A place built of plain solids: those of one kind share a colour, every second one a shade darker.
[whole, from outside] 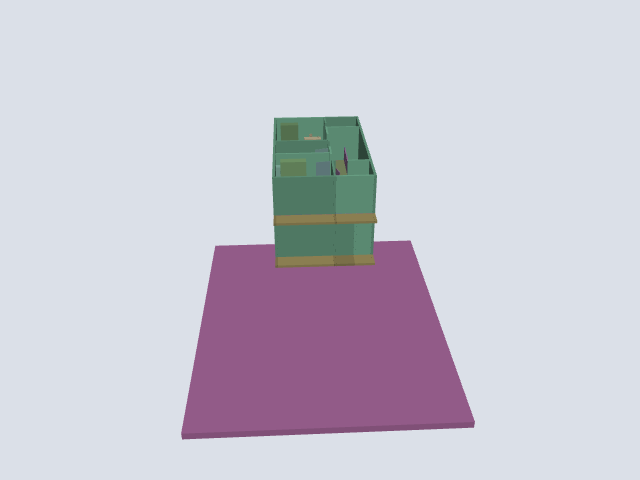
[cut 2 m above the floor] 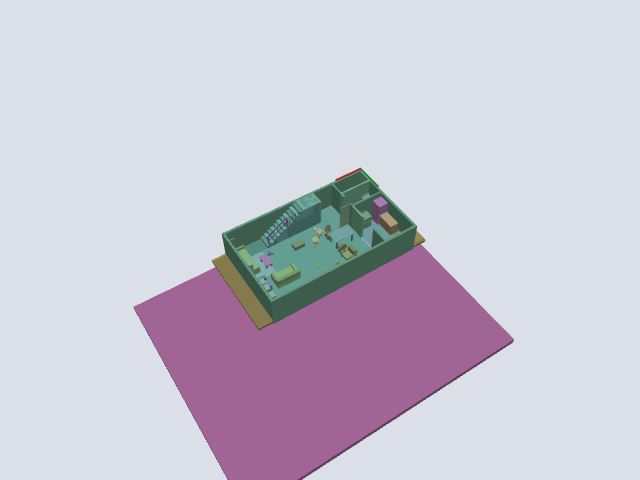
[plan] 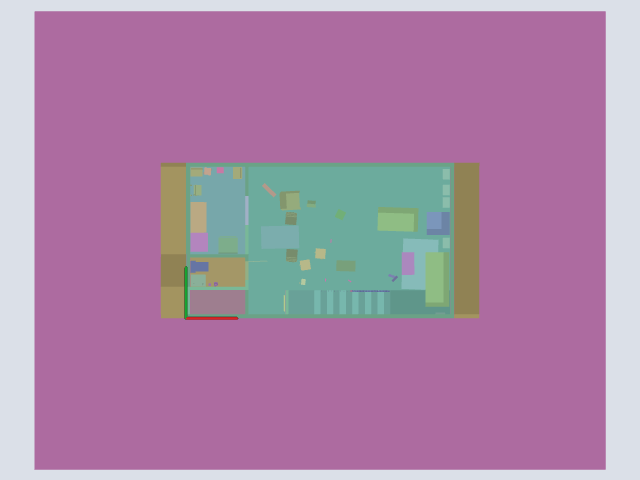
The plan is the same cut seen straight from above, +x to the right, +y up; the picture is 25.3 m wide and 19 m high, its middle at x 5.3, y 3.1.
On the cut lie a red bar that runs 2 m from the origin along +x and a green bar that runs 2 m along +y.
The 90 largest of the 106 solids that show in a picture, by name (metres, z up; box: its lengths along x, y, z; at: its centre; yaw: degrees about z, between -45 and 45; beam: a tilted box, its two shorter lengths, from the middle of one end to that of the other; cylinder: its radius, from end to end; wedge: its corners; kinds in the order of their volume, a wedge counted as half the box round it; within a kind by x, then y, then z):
{
 "under_1": {"box": [22.61, 18.16, 0.5], "at": [5.3, 3.08, -9.01]},
 "stair_1": {"box": [0.52, 0.95, 2.9], "at": [4.31, 0.63, 1.15]},
 "stair_2": {"box": [0.77, 0.95, 2.73], "at": [4.44, 0.63, 1.06]},
 "stair_3": {"box": [1.02, 0.95, 2.55], "at": [4.56, 0.63, 0.98]},
 "stair_4": {"box": [1.27, 0.95, 2.38], "at": [4.69, 0.63, 0.89]},
 "stair_5": {"box": [1.53, 0.95, 2.21], "at": [4.81, 0.63, 0.8]},
 "stair_6": {"box": [1.78, 0.95, 2.03], "at": [4.94, 0.63, 0.72]},
 "stair_7": {"box": [2.03, 0.95, 1.86], "at": [5.06, 0.63, 0.63]},
 "stair_8": {"box": [2.28, 0.95, 1.69], "at": [5.19, 0.63, 0.54]},
 "stair_9": {"box": [2.53, 0.95, 1.51], "at": [5.31, 0.63, 0.46]},
 "stair_10": {"box": [2.78, 0.95, 1.34], "at": [5.44, 0.63, 0.37]},
 "stair_11": {"box": [3.03, 0.95, 1.17], "at": [5.57, 0.63, 0.28]},
 "stair_12": {"box": [3.28, 0.95, 0.99], "at": [5.69, 0.63, 0.2]},
 "stair_13": {"box": [3.53, 0.95, 0.82], "at": [5.82, 0.63, 0.11]},
 "stair_14": {"box": [3.78, 0.95, 0.65], "at": [5.94, 0.63, 0.02]},
 "stair_15": {"box": [4.03, 0.95, 0.47], "at": [6.07, 0.63, -0.06]},
 "wall_1": {"box": [0.16, 0.96, 2.95], "at": [0.08, 0.64, 1.17]},
 "wall_2": {"box": [0.16, 2.25, 2.49], "at": [0.08, 1.28, 4.19]},
 "wall_3": {"box": [0.16, 1.16, 2.95], "at": [0.08, 1.83, 1.17]},
 "wall_4": {"box": [0.16, 3.46, 5.74], "at": [0.08, 4.27, 2.57]},
 "wall_5": {"box": [2.47, 0.13, 2.95], "at": [1.24, 1.19, 1.17]},
 "wall_6": {"box": [2.47, 0.13, 2.95], "at": [1.24, 2.48, 1.17]},
 "wall_7": {"box": [2.55, 0.13, 2.49], "at": [1.27, 2.48, 4.19]},
 "wall_8": {"box": [0.13, 0.96, 2.95], "at": [2.4, 0.64, 1.17]},
 "wall_9": {"box": [0.13, 1.36, 2.49], "at": [2.4, 0.84, 4.19]},
 "wall_10": {"box": [0.13, 0.27, 2.95], "at": [2.4, 1.39, 1.17]},
 "wall_11": {"box": [0.13, 1.15, 2.95], "at": [2.4, 3.12, 1.17]},
 "wall_12": {"box": [0.13, 1.16, 2.95], "at": [2.4, 5.42, 1.17]},
 "wall_13": {"box": [0.13, 3.46, 2.49], "at": [3.69, 4.27, 4.19]},
 "wall_14": {"box": [0.13, 0.95, 2.95], "at": [3.98, 0.64, 1.17]},
 "wall_15": {"box": [1.31, 0.13, 2.49], "at": [4.12, 2.48, 4.19]},
 "wall_16": {"box": [10.61, 0.16, 5.74], "at": [5.3, 0.08, 2.57]},
 "wall_17": {"box": [10.61, 0.16, 5.74], "at": [5.3, 6.08, 2.57]},
 "wall_18": {"box": [0.13, 3.46, 2.49], "at": [5.92, 4.27, 4.19]},
 "wall_19": {"box": [0.13, 2.25, 2.49], "at": [8.44, 1.28, 4.19]},
 "wall_20": {"box": [0.16, 2.25, 2.49], "at": [10.53, 1.28, 4.19]},
 "wall_21": {"box": [0.16, 5.84, 2.95], "at": [10.53, 3.08, 1.17]},
 "wall_22": {"box": [0.16, 3.46, 2.49], "at": [10.53, 4.27, 4.19]},
 "floor_living_1": {"box": [1.45, 0.95, 0.5], "at": [3.19, 0.64, -0.25]},
 "floor_living_2": {"box": [7.98, 4.89, 0.5], "at": [6.46, 3.56, -0.25]},
 "floor_living_3": {"box": [2.39, 0.95, 0.5], "at": [9.26, 0.64, -0.25]},
 "floor_kitchen_1": {"box": [2.18, 3.46, 0.5], "at": [1.25, 4.27, -0.25]},
 "fixture_wardrobe_bedroom_1": {"box": [0.55, 1.64, 2.2], "at": [3.34, 4.88, 4.0]},
 "fixture_wardrobe_bedroom_2": {"box": [0.57, 1.28, 2.2], "at": [10.17, 5.06, 4.0]},
 "upper_floor_next_1": {"box": [1.0, 0.96, 0.16], "at": [-0.5, 0.64, -0.08]},
 "upper_floor_next_2": {"box": [1.0, 2.25, 0.16], "at": [-0.5, 1.28, 2.87]},
 "upper_floor_next_3": {"box": [1.0, 1.16, 0.16], "at": [-0.5, 1.83, -0.08]},
 "upper_floor_next_4": {"box": [1.0, 3.46, 0.16], "at": [-0.5, 4.27, -0.08]},
 "upper_floor_next_5": {"box": [1.0, 3.46, 0.16], "at": [-0.5, 4.27, 2.87]},
 "upper_floor_next_6": {"box": [1.0, 5.84, 0.16], "at": [11.11, 3.08, -0.08]},
 "sofa_1": {"box": [0.17, 0.92, 0.18], "at": [7.67, 3.93, 0.54], "yaw": -1.8},
 "sofa_2": {"box": [1.6, 0.93, 0.34], "at": [8.39, 3.91, 0.28], "yaw": -1.8},
 "sofa_3": {"box": [1.6, 0.23, 0.39], "at": [8.4, 4.27, 0.65], "yaw": -1.8},
 "sofa_4": {"box": [0.17, 0.92, 0.18], "at": [9.1, 3.88, 0.54], "yaw": -1.8},
 "sofa_5": {"box": [0.92, 0.17, 0.18], "at": [9.94, 0.54, 0.54]},
 "sofa_6": {"box": [0.93, 2.16, 0.34], "at": [9.94, 1.54, 0.28]},
 "sofa_7": {"box": [0.92, 0.17, 0.18], "at": [9.94, 2.53, 0.54]},
 "sofa_8": {"box": [0.23, 2.16, 0.39], "at": [10.3, 1.54, 0.65]},
 "floor_wc_1": {"box": [2.18, 1.16, 0.5], "at": [1.25, 1.83, -0.25]},
 "upper_floor_landing_1": {"box": [5.9, 1.3, 0.16], "at": [5.42, 1.76, 2.87]},
 "billy_1": {"box": [0.42, 0.28, 2.02], "at": [2.78, 5.85, 3.96]},
 "billy_2": {"box": [0.28, 0.42, 2.02], "at": [10.3, 2.98, 1.01]},
 "billy_3": {"box": [0.28, 0.42, 2.02], "at": [10.3, 4.58, 1.01]},
 "billy_4": {"box": [0.28, 0.42, 2.02], "at": [10.3, 5.08, 1.01]},
 "billy_5": {"box": [0.28, 0.42, 2.02], "at": [10.3, 5.7, 1.01]},
 "floor_coats_1": {"box": [2.18, 0.96, 0.5], "at": [1.25, 0.64, -0.25]},
 "fridge_1": {"box": [0.7, 0.75, 1.72], "at": [0.52, 3.01, 0.86]},
 "chest_drawers_1": {"box": [0.5, 1.24, 1.03], "at": [10.19, 3.38, 3.46]},
 "counter_run_1": {"box": [0.61, 1.21, 0.78], "at": [0.47, 4.0, 0.49]},
 "counter_run_2": {"box": [0.64, 1.21, 0.038], "at": [0.49, 4.0, 0.9]},
 "armchair_club_1": {"box": [0.87, 0.24, 0.18], "at": [9.96, 3.42, 0.51]},
 "armchair_club_2": {"box": [0.87, 0.24, 0.18], "at": [9.96, 4.09, 0.51]},
 "armchair_club_3": {"box": [0.9, 0.92, 0.35], "at": [9.97, 3.75, 0.24]},
 "armchair_club_4": {"box": [0.33, 0.92, 0.38], "at": [10.27, 3.75, 0.61]},
 "range_flat_1": {"box": [0.76, 0.65, 0.94], "at": [1.66, 2.87, 0.47]},
 "stair_guard_1": {"box": [4.32, 0.08, 0.95], "at": [6.21, 1.15, 3.42]},
 "rug_1": {"box": [1.4, 2.0, 0.08], "at": [9.26, 2.14, -0.03], "yaw": -2.2},
 "armchair_frame_1": {"box": [0.26, 0.62, 0.41], "at": [3.84, 4.64, 0.61], "yaw": 3.1},
 "armchair_frame_2": {"box": [0.74, 0.63, 0.18], "at": [4.12, 4.66, 0.32], "yaw": 3.1},
 "trunk_1": {"box": [0.76, 0.43, 0.31], "at": [6.33, 2.08, 0.15], "yaw": -1.7},
 "recycling_crate_1": {"box": [0.48, 0.36, 0.28], "at": [0.41, 5.79, 0.14]},
 "recycling_crate_2": {"box": [0.36, 0.48, 0.28], "at": [2.03, 5.75, 0.14]},
 "floor_gap_living_kitchen_1": {"box": [0.13, 1.15, 0.5], "at": [2.4, 4.27, -0.25]},
 "leaf_bedroom_door_1": {"box": [0.035, 0.92, 2.01], "at": [3.38, 2.99, 3.95], "yaw": 9.0},
 "leaf_study_door_1": {"box": [0.035, 0.92, 2.01], "at": [5.54, 2.97, 3.95], "yaw": 18.0},
 "leaf_wc_door_1": {"box": [0.74, 0.035, 2.01], "at": [2.84, 2.26, 1.0], "yaw": 2.0},
 "wc_1": {"box": [0.21, 0.48, 0.45], "at": [0.28, 2.04, 0.56]},
 "dining_table_1": {"box": [1.5, 0.9, 0.031], "at": [3.72, 3.21, 0.73], "yaw": 1.1},
 "basin_slab_1": {"box": [0.6, 0.47, 0.13], "at": [0.48, 1.5, 0.74]},
 "book_pile_1": {"box": [0.28, 0.24, 0.51], "at": [1.36, 5.86, 0.25]}
}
